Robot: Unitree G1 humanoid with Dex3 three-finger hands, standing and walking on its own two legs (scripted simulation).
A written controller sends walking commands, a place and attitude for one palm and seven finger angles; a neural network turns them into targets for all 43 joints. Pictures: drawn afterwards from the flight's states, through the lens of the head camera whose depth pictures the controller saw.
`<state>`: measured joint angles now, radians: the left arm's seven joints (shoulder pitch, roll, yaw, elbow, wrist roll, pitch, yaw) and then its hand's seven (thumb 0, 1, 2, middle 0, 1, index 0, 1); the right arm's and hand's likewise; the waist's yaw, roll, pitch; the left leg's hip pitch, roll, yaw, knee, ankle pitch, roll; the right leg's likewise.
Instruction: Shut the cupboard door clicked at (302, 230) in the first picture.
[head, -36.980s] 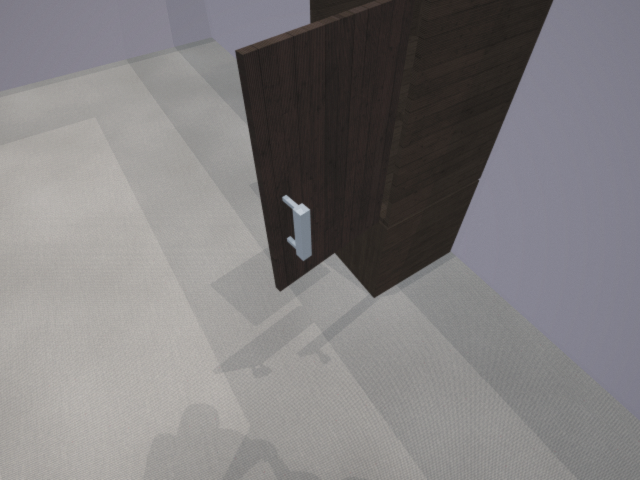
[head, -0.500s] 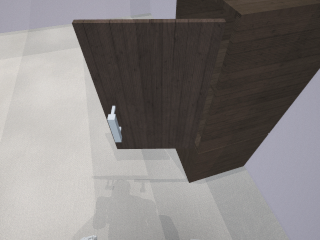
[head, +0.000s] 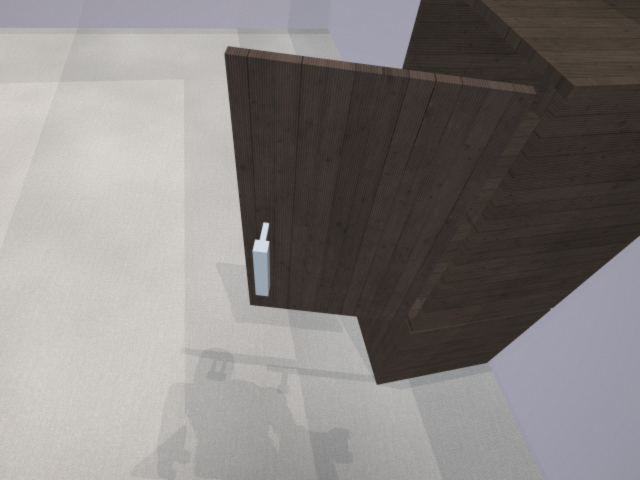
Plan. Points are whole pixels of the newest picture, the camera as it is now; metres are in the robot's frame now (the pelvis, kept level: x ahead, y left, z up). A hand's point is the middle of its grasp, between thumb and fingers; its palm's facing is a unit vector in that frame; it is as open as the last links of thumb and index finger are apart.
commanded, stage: come to a stop and stand still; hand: left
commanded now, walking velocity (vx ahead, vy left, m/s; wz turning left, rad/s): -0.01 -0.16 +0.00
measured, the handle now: (264, 259) +0.47 +0.14 -0.11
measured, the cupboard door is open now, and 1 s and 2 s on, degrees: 74 74 74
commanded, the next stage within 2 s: look again from close up in 0.96 s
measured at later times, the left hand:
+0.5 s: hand out of the picture -0.02 +0.13 -0.17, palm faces +0.04 -0.98 -0.18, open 7.3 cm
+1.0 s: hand out of the picture -0.02 +0.14 -0.18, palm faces +0.04 -0.98 -0.17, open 7.4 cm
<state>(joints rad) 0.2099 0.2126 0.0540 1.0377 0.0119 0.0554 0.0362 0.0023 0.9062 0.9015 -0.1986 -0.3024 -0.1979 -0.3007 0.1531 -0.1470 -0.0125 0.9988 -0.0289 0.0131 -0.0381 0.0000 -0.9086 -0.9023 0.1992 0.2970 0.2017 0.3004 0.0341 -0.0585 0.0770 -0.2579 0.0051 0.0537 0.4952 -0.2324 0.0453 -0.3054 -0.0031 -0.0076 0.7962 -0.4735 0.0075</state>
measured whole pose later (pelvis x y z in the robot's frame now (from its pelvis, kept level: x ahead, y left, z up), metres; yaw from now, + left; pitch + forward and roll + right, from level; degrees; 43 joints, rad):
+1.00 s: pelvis -0.02 -0.02 +0.00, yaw +0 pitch -1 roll +0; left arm 0.27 0.15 0.01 1.12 0.01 0.01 0.04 0.00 0.90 0.90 -0.20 -0.30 -0.20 -0.30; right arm 0.25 -0.15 0.00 1.12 -0.01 -0.01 -0.04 0.01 -0.93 -0.90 0.20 0.30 0.20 0.30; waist 0.01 -0.04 0.04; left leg -0.16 -0.02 0.06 0.41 -0.23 0.03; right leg -0.06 -0.05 0.01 0.39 -0.30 0.04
